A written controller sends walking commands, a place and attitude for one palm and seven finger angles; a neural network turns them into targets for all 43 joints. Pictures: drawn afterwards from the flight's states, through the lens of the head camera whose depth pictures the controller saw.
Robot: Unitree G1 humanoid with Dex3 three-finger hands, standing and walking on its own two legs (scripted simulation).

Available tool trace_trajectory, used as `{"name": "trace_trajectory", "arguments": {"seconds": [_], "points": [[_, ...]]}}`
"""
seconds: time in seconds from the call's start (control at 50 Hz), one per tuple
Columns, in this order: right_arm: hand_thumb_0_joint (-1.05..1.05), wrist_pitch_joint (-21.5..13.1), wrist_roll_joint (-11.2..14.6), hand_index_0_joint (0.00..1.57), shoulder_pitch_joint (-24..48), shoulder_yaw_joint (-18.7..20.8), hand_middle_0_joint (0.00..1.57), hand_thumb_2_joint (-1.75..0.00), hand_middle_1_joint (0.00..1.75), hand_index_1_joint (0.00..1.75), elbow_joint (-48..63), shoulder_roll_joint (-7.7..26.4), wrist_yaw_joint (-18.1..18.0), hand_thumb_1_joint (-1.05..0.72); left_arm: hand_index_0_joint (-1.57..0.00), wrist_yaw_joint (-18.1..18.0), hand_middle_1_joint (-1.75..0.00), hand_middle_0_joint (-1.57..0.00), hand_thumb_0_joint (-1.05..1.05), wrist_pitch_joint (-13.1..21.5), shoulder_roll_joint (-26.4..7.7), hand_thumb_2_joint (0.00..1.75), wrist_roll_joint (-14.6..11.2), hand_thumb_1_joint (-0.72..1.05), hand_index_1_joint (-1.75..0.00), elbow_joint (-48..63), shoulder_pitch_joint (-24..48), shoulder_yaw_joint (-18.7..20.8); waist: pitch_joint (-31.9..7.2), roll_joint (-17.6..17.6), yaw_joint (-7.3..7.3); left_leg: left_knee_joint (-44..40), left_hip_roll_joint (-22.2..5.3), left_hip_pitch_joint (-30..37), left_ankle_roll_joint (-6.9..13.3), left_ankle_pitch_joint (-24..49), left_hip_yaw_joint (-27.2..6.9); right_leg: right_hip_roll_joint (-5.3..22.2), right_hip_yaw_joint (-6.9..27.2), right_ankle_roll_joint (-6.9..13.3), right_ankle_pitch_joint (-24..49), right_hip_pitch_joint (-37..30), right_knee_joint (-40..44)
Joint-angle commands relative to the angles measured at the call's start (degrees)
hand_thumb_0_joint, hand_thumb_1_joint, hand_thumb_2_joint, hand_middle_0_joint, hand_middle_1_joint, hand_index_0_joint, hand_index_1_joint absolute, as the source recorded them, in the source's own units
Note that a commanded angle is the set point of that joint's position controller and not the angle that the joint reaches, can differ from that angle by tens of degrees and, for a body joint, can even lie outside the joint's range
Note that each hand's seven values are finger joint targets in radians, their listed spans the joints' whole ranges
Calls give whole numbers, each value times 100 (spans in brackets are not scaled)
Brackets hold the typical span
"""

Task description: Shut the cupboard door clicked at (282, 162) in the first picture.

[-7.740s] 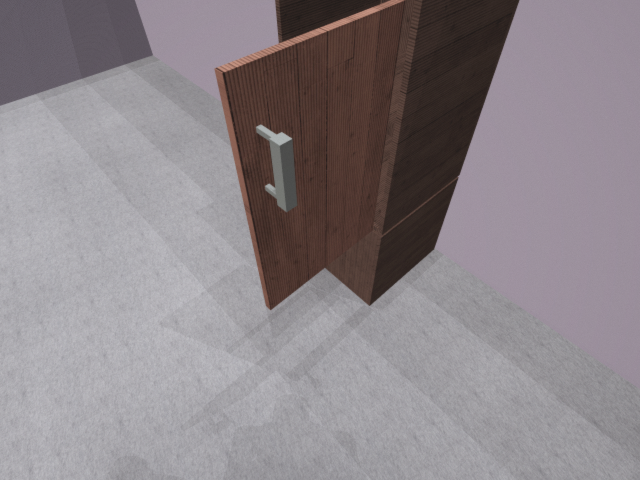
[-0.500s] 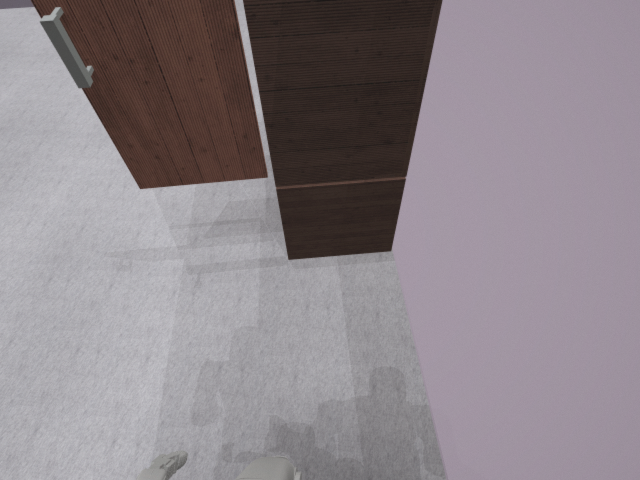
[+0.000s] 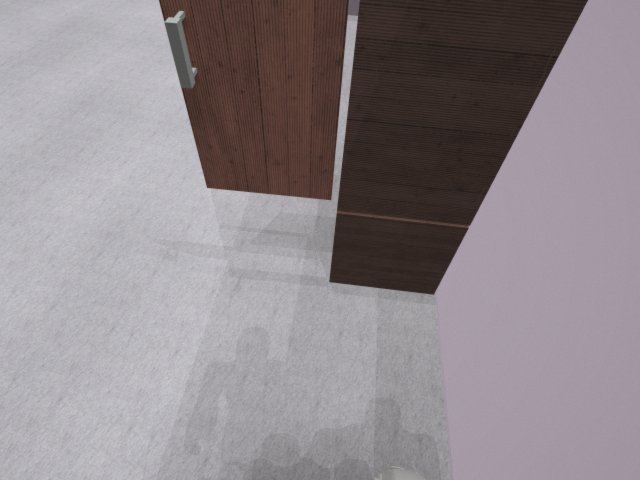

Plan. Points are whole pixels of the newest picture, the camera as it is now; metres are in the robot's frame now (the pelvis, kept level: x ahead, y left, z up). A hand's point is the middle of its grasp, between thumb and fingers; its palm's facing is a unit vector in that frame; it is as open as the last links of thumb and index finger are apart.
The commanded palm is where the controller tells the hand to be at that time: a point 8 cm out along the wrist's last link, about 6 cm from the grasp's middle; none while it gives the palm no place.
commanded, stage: take the last steps up to it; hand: left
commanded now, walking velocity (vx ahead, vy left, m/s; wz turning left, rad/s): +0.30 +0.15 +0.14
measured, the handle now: (184, 50) +0.88 +0.36 +0.08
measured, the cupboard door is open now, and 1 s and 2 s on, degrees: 91 91 91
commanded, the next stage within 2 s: come to a stop and stand still in 0.92 s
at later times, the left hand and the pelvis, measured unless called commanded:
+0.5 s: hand out of the picture +0.10 +0.20 -0.17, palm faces +0.20 -0.96 -0.20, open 7.3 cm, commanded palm none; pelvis +0.15 +0.03 +0.00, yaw +7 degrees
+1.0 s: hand (180, 296) +0.43 +0.29 -0.17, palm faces +0.06 -0.97 -0.22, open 7.3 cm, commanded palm none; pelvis +0.33 +0.10 -0.02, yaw +3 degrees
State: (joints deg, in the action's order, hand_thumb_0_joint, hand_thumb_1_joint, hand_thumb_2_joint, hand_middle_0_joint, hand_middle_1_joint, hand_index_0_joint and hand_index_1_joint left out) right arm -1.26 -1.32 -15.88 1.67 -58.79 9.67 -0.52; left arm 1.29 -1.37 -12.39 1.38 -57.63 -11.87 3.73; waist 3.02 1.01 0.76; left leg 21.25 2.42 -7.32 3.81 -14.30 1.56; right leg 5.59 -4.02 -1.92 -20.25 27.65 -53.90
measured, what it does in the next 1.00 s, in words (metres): walks ahead: right foot, then left foot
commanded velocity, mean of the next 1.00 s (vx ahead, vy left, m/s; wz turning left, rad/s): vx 0.26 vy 0.10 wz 0.00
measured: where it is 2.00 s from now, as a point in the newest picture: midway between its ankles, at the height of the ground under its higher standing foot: (284, 419)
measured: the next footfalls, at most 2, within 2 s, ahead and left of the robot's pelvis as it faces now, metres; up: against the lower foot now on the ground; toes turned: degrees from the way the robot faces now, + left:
right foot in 0.16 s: +0.14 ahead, -0.13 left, +0.00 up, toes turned -6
left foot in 0.58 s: +0.30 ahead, +0.20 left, +0.00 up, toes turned +14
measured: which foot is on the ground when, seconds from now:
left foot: down 0.00-0.16, up 0.18-0.56, down 0.58-1.00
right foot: up 0.00-0.14, down 0.16-0.58, up 0.60-0.96, down 0.98-1.00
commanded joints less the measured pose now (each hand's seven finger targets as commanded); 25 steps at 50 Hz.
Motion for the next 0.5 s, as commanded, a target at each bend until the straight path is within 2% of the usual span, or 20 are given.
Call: {"name": "trace_trajectory", "arguments": {"seconds": [0.0, 0.04, 0.06, 0.08, 0.1, 0.12, 0.14, 0.16, 0.18, 0.2, 0.22, 0.26, 0.28, 0.32, 0.36, 0.4, 0.44, 0.48], "points": [[0, -75, -16, 20, -467, 212, 20, -90, 30, 30, 99, 966, -20, -90, -20, 7, -30, -20, 0, 217, -230, 90, 3, 90, -30, 613, 616, -11, 90, -701, -220, -976, -1412, 1, 828, 194, -1246, -61, -126, 26, 87, 45, 960], [0, -74, -29, 20, -478, 214, 20, -90, 30, 30, 52, 986, -9, -90, -20, -1, -30, -20, 0, 256, -245, 90, 10, 90, -30, 614, 548, 1, 128, -704, -146, -796, -1395, -76, 810, 372, -1237, -170, -204, 46, 64, -338, 1407], [0, -69, -25, 20, -460, 207, 20, -90, 30, 30, 23, 945, -17, -90, -20, -6, -30, -20, 0, 271, -236, 90, 10, 90, -30, 554, 414, 13, 118, -614, -62, -632, -1346, -245, 753, 494, -1174, -238, -255, 60, 232, -735, 1699], [0, -65, -10, 20, -402, 199, 20, -90, 30, 30, 10, 923, -23, -90, -20, -15, -30, -20, 0, 293, -256, 90, 12, 90, -30, 458, 129, 47, 95, -501, 82, -320, -1196, -558, 615, 493, -1035, -295, -315, 79, 497, -1379, 2112], [0, -76, 28, 20, -333, 184, 20, -90, 30, 30, 27, 848, -25, -90, -20, -39, -30, -20, 0, 333, -380, 90, 14, 90, -30, 324, -322, 111, -35, -283, 299, 287, -906, -1125, 401, 369, -808, -186, -146, 151, 675, -2400, 2659], [0, -119, 96, 20, -363, 156, 20, -90, 30, 30, 67, 663, 12, -90, -20, -81, -30, -20, 0, 406, -817, 90, 54, 90, -30, 137, -1047, 219, -445, 637, 593, 1545, -428, -2095, 94, -189, -307, 806, 955, 457, 103, -3786, 3167], [0, -120, 94, 20, -370, 155, 20, -90, 30, 30, 282, 514, 42, -90, -20, -139, -30, -20, 0, 412, -1375, 90, 47, 90, -30, -7, -1698, 344, -727, 1886, 768, 3240, 143, -3079, -209, -1952, 131, 2441, 3068, 1066, -93, -4466, 4001], [0, -35, 10, 20, -227, 248, 20, -90, 30, 30, 284, 855, 55, -90, -20, -188, -30, -20, 0, 400, -1330, 90, -35, 90, -30, 46, -1538, 322, -390, 1310, 624, 4215, -287, -3175, -279, -1923, -349, 2696, 3425, 1345, -1364, -3448, 4445], [0, -2, -14, 20, 192, 265, 20, -90, 30, 30, 292, 743, 90, -90, -20, -206, -30, -20, 0, 403, -1054, 90, -36, 90, -30, 116, -1098, 265, 183, 1188, 511, 4698, -518, -3279, -308, -1225, -478, 2384, 3256, 1240, -1799, -2585, 4615], [0, 55, -26, 20, 273, 262, 20, -90, 30, 30, 257, 644, 124, -90, -20, -220, -30, -20, 0, 434, -721, 90, -31, 90, -30, 165, -764, 171, 492, 958, 289, 4775, -707, -3254, -361, -682, -533, 2164, 2574, 1057, -1524, -1970, 4673], [0, 113, -42, 20, 161, 251, 20, -90, 30, 30, 171, 499, 158, -90, -20, -224, -30, -20, 0, 474, -462, 90, -24, 90, -30, 194, -557, 102, 452, 611, 112, 4644, -803, -3010, -445, -262, -491, 1881, 1768, 862, -821, -1665, 4645], [0, 151, -45, 20, -95, 215, 20, -90, 30, 30, 20, 284, 207, -90, -20, -220, -30, -20, 0, 570, -350, 90, -16, 90, -30, 117, -612, 76, 124, 671, 7, 4254, -855, -2780, -566, 88, -245, 1541, 820, 739, 483, -1818, 4538], [0, 153, -36, 20, -114, 212, 20, -90, 30, 30, 21, 252, 225, -90, -20, -210, -30, -20, 0, 609, -357, 90, -13, 90, -30, 42, -687, 73, -14, 620, -3, 4009, -846, -2749, -621, 192, -134, 1443, 537, 717, 1036, -1983, 4456], [0, 144, -29, 20, 81, 197, 20, -90, 30, 30, 86, 168, 255, -90, -20, -204, -30, -20, 0, 660, -375, 90, 6, 90, -30, -91, -882, 94, -94, 601, 66, 3373, -843, -2774, -687, 206, 60, 1419, 244, 755, 1927, -2308, 4302], [0, 109, -4, 20, 364, 168, 20, -90, 30, 30, 215, 106, 298, -90, -20, -191, -30, -20, 0, 675, -503, 90, 11, 90, -30, -234, -1017, 93, -93, 577, 135, 2701, -790, -2678, -693, 285, 244, 1391, 38, 789, 2461, -2443, 4167], [0, 78, 8, 20, 607, 142, 20, -90, 30, 30, 338, 131, 344, -90, -20, -180, -30, -20, 0, 656, -631, 90, 24, 90, -30, -285, -972, 98, 13, 738, 148, 2051, -734, -2398, -664, 417, 380, 1379, -134, 738, 2286, -2307, 4113], [0, 24, 10, 20, 791, 133, 20, -90, 30, 30, 432, 152, 373, -90, -20, -181, -30, -20, 0, 624, -676, 90, 54, 90, -30, -363, -977, 93, 105, 1020, 190, 1593, -609, -2014, -585, 346, 497, 1372, -130, 660, 2095, -2171, 4008], [0, -21, 19, 20, 608, 155, 20, -90, 30, 30, 426, 304, 360, -90, -20, -187, -30, -20, 0, 560, -786, 90, 52, 90, -30, -347, -830, 129, 144, 1048, 26, 1215, -529, -1324, -485, 258, 545, 1420, -144, 611, 1687, -1856, 3808]]}}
